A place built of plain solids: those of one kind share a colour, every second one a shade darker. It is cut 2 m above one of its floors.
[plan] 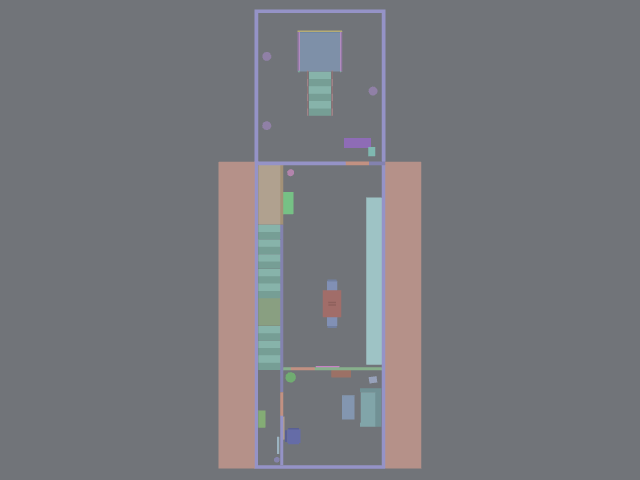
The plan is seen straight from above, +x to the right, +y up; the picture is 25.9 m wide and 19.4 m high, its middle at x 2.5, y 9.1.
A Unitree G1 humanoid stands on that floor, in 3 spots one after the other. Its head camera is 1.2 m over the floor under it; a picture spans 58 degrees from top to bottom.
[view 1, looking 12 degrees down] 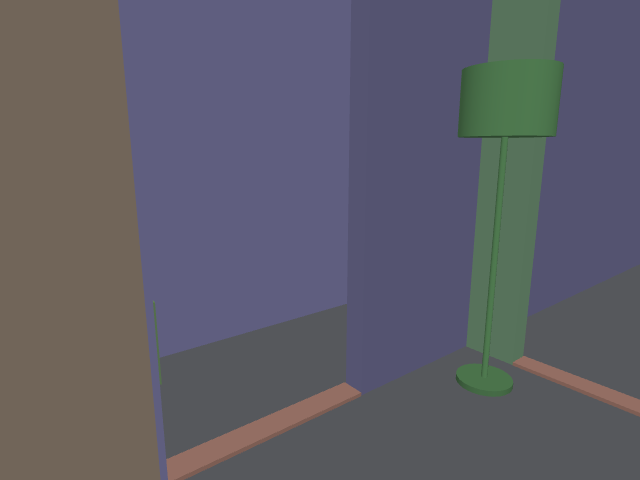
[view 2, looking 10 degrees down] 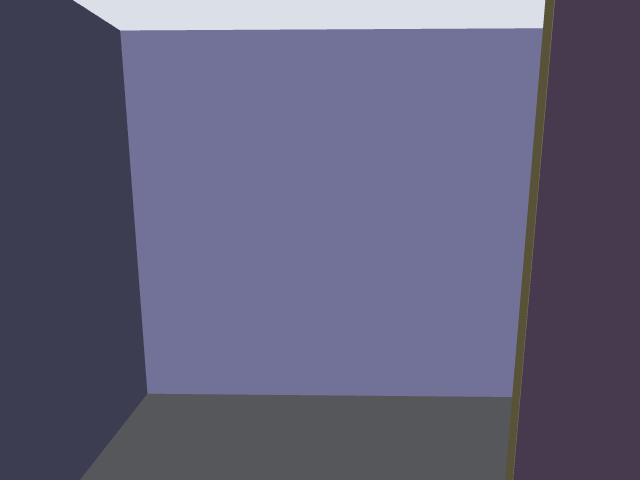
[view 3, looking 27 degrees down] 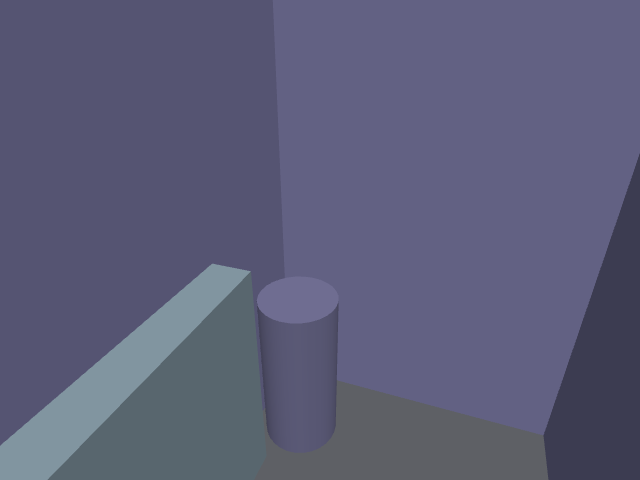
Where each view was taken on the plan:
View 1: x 2.41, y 1.60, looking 142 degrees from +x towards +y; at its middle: wall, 3.13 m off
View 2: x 0.95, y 16.17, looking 91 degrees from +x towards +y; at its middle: wall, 2.13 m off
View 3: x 0.35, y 1.15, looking -70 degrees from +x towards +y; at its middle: wall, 1.37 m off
